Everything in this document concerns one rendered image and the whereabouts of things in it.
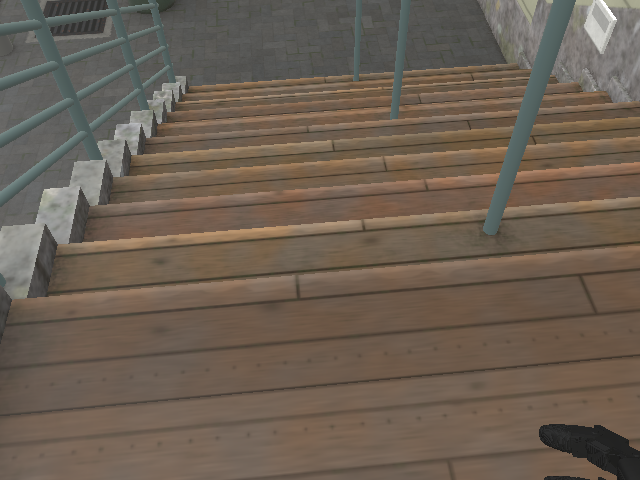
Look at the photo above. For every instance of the robot right hand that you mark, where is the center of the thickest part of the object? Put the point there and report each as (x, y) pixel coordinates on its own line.
(602, 447)

